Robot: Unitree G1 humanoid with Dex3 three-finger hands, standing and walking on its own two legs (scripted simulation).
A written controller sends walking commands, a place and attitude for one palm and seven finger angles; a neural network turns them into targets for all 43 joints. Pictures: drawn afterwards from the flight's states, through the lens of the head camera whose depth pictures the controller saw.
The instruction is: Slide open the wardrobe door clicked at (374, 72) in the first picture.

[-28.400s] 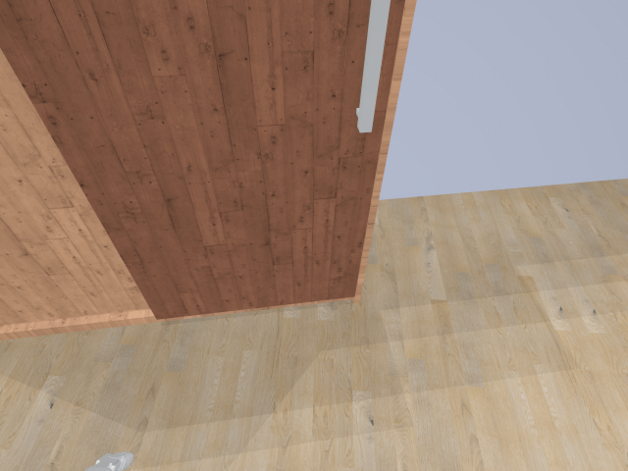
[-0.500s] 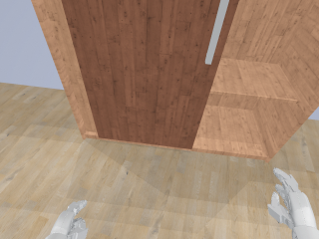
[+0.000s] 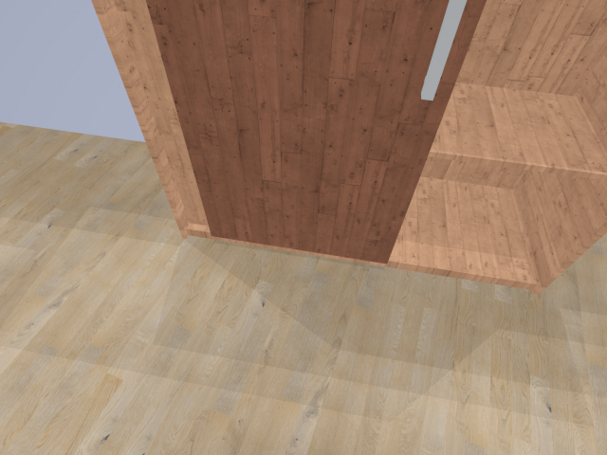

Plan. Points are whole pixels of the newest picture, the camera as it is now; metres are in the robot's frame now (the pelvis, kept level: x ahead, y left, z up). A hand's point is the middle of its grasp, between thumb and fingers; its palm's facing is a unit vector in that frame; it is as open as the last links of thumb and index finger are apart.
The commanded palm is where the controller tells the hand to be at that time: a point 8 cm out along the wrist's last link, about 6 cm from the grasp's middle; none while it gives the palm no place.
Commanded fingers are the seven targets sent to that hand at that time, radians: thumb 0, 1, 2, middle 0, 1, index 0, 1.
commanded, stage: let the arm hang, fingers relaxed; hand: right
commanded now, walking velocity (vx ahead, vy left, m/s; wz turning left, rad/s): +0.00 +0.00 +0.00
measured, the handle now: (451, 13) +0.85 -0.22 +0.19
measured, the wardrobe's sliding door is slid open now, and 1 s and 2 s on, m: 0.57 0.57 0.57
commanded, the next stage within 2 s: look to check the result in 0.48 s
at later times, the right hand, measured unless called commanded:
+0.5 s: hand out of the picture +0.05 -0.18 -0.17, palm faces -0.04 +0.98 -0.20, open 7.3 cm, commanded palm none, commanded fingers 0.00 -0.90 -0.90 0.20 0.30 0.20 0.30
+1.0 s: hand out of the picture +0.05 -0.20 -0.17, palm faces -0.03 +0.97 -0.23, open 7.4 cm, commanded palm none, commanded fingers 0.00 -0.90 -0.90 0.20 0.30 0.20 0.30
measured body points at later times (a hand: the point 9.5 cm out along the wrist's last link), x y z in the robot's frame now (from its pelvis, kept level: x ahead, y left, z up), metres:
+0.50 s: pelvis +0.01 +0.00 +0.00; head +0.03 +0.00 +0.45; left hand +0.02 +0.23 -0.16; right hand +0.05 -0.23 -0.16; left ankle +0.03 +0.12 -0.74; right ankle +0.01 -0.09 -0.74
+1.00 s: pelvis +0.03 +0.00 +0.00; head +0.04 -0.01 +0.45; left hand +0.05 +0.24 -0.15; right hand +0.06 -0.25 -0.15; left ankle +0.03 +0.12 -0.74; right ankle +0.01 -0.09 -0.74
